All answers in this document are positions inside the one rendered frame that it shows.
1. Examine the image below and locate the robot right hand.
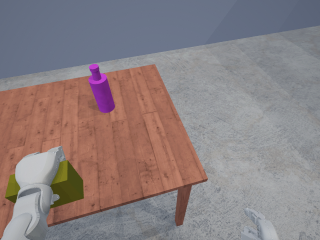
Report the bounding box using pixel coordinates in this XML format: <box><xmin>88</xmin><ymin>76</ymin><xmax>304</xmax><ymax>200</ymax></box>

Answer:
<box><xmin>241</xmin><ymin>207</ymin><xmax>280</xmax><ymax>240</ymax></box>

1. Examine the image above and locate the table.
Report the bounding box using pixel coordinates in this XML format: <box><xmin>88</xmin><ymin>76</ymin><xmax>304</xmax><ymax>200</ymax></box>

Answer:
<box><xmin>0</xmin><ymin>64</ymin><xmax>208</xmax><ymax>240</ymax></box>

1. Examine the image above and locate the robot left forearm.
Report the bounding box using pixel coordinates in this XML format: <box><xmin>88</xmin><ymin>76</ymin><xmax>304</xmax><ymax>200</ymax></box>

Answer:
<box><xmin>1</xmin><ymin>183</ymin><xmax>52</xmax><ymax>240</ymax></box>

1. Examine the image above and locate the sponge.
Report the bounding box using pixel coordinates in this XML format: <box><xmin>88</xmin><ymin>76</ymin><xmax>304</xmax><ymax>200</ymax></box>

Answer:
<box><xmin>5</xmin><ymin>160</ymin><xmax>84</xmax><ymax>209</ymax></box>

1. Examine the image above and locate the robot left hand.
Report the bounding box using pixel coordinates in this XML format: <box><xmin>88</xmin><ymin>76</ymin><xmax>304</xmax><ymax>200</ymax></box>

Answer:
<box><xmin>15</xmin><ymin>146</ymin><xmax>66</xmax><ymax>205</ymax></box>

